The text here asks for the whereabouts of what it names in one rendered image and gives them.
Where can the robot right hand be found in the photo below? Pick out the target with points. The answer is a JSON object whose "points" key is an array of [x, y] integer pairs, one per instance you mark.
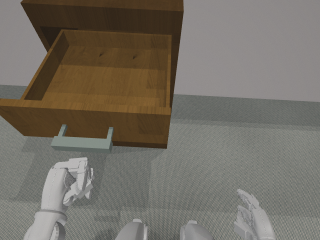
{"points": [[257, 225]]}

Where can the cabinet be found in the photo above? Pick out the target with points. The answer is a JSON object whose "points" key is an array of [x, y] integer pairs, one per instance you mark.
{"points": [[161, 17]]}

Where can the robot left shin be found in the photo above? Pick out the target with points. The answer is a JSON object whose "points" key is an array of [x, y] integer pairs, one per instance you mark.
{"points": [[137, 220]]}

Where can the robot left hand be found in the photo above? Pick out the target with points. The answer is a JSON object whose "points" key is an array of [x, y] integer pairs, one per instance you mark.
{"points": [[76, 174]]}

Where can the robot left forearm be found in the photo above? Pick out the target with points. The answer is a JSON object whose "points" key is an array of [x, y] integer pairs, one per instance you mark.
{"points": [[48, 225]]}

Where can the drawer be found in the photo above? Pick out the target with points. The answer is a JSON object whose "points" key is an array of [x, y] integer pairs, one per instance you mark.
{"points": [[93, 80]]}

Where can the robot shin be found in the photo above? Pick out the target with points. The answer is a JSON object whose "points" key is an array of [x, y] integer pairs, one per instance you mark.
{"points": [[192, 222], [137, 220]]}

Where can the handle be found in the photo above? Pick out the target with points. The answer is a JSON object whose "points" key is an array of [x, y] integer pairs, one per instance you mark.
{"points": [[82, 144]]}

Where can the robot right shin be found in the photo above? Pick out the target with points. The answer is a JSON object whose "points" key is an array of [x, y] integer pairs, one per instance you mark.
{"points": [[192, 222]]}

